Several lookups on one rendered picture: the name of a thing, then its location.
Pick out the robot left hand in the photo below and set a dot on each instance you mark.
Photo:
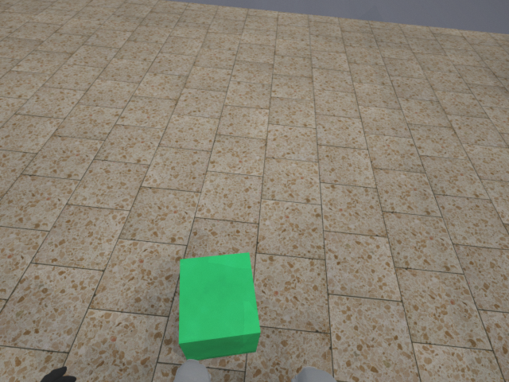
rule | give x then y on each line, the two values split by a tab
57	375

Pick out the carton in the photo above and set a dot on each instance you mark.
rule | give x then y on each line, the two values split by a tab
218	314

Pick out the robot left thigh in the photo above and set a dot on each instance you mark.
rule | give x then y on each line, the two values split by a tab
192	372

